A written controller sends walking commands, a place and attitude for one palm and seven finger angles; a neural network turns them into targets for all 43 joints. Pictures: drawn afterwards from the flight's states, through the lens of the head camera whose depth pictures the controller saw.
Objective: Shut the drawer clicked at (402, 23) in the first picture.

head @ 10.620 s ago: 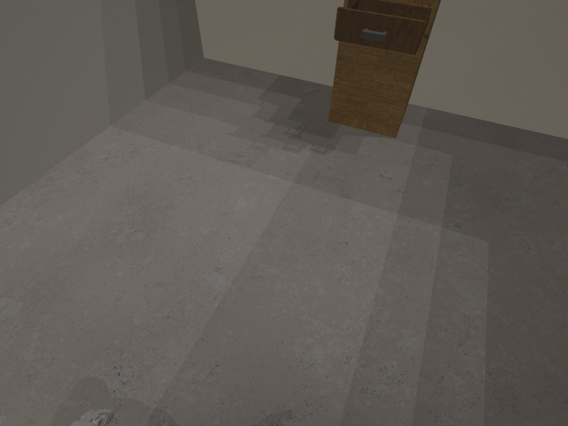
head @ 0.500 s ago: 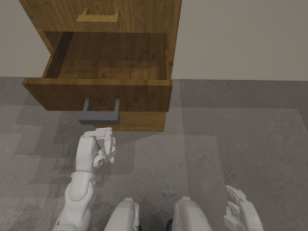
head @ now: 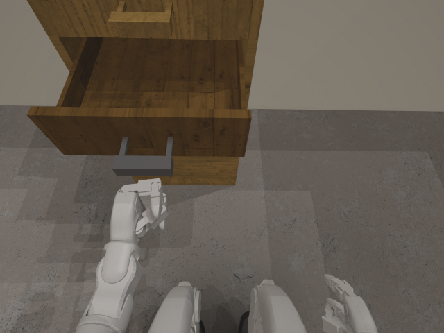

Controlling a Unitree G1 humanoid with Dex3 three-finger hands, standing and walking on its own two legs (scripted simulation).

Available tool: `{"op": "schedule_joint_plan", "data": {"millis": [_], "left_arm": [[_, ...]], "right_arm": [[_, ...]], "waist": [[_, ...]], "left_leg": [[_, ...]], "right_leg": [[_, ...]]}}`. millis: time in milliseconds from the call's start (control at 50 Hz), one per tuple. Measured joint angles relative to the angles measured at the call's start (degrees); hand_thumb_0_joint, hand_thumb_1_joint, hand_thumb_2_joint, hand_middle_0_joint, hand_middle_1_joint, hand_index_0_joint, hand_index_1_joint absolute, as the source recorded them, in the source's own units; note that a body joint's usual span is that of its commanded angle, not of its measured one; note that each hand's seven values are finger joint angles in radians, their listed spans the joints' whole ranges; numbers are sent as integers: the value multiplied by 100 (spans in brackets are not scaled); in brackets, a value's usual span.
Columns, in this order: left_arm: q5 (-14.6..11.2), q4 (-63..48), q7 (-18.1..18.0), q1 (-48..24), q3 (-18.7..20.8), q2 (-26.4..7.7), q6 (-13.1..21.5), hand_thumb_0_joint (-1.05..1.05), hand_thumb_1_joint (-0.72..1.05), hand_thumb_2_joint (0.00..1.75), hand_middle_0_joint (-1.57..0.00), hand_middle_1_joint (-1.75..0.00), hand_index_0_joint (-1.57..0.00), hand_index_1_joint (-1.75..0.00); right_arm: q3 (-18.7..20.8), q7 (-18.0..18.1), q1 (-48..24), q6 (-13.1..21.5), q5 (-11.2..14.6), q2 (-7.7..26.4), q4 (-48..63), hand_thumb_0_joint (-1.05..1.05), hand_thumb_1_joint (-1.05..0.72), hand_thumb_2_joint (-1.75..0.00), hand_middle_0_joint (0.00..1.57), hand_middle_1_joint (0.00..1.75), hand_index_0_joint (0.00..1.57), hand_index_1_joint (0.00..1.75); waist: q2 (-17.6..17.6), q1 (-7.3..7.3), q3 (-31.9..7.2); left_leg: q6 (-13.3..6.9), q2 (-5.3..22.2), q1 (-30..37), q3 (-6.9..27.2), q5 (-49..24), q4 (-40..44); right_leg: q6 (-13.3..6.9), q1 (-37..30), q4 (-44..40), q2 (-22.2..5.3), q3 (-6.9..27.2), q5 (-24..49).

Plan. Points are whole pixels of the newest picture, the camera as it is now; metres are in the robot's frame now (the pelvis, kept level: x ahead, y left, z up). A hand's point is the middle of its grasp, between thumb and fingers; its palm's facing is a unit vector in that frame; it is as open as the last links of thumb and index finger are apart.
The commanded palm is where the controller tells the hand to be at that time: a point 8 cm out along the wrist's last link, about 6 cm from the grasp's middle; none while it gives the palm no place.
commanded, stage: bring the fist close to the handle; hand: left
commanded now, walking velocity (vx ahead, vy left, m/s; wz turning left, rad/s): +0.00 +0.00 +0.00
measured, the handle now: (146, 154) +0.43 +0.16 +0.01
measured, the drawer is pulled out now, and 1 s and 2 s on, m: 0.21 0.15 0.02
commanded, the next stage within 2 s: push the drawer shut in 0.02 s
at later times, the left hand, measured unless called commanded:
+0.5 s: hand (166, 196) +0.35 +0.11 +0.02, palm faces -0.01 -1.00 -0.03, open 3.1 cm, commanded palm +0.34 +0.17 +0.02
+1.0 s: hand (168, 166) +0.41 +0.12 +0.01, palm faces +0.02 -1.00 -0.05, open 2.9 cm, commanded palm +0.41 +0.17 +0.02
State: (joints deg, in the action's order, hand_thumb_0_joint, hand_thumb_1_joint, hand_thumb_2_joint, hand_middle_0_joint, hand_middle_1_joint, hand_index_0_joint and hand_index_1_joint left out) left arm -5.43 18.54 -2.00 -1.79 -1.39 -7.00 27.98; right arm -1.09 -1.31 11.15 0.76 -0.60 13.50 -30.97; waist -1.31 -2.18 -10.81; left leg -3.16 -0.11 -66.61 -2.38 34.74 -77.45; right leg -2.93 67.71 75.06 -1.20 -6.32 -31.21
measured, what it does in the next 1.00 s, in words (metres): stands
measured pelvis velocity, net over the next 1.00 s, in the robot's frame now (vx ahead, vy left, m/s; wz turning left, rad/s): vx -0.03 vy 0.00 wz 0.00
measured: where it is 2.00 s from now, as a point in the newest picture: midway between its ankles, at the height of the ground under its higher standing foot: outside the picture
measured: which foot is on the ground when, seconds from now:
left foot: down 0.00-1.00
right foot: down 0.00-1.00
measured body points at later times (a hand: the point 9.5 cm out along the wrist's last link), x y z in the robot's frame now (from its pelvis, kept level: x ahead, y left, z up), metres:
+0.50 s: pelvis +0.00 +0.00 +0.00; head +0.11 +0.00 +0.43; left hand +0.34 +0.16 +0.02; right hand +0.15 -0.24 -0.12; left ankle +0.02 +0.09 -0.61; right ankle +0.04 -0.10 -0.61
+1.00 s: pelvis -0.03 +0.00 -0.01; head +0.10 +0.01 +0.42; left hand +0.40 +0.17 +0.02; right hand +0.08 -0.26 -0.13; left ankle +0.02 +0.09 -0.61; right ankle +0.04 -0.10 -0.61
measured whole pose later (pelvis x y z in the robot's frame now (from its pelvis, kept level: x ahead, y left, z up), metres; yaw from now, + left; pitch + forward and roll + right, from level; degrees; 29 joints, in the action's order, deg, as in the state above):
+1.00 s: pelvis -0.03 +0.00 -0.01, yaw +0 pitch +25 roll -2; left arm -4.9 48.4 -2.3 -31.5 7.0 -12.0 31.9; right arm -1.9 0.3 12.4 1.5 -1.0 14.5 -36.6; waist -1.7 -6.1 -9.6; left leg -3.0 0.0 -71.7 -1.7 31.7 -78.6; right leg -3.4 72.2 75.5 -1.3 -7.1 -28.1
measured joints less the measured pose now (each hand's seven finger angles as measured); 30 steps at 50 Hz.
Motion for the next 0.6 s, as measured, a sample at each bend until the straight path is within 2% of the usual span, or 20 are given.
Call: {"op": "schedule_joint_plan", "data": {"millis": [180,400,600], "left_arm": [[-54,-4,87,-55,27,-93,52,2,90,90,-140,-160,-140,-160],[-18,317,-15,-650,68,-89,-77,2,90,91,-140,-160,-140,-160],[11,926,-12,-1036,160,-142,198,-4,85,96,-140,-160,-140,-160]], "right_arm": [[16,7,-101,17,4,33,28,1,-90,-89,20,30,20,30],[5,11,-120,-13,-5,25,-40,1,-90,-89,20,30,20,30],[-37,71,-26,-37,-11,31,-249,1,-90,-89,20,30,20,30]], "waist": [[0,9,16],[-43,-29,7],[-15,-56,71]], "left_leg": [[4,-2,-59,50,17,-77],[3,-8,-123,41,-7,-81],[18,-22,-159,71,-88,-62]], "right_leg": [[-5,25,39,-4,-49,-13],[1,91,46,-10,-39,11],[-22,113,32,-26,-70,70]]}}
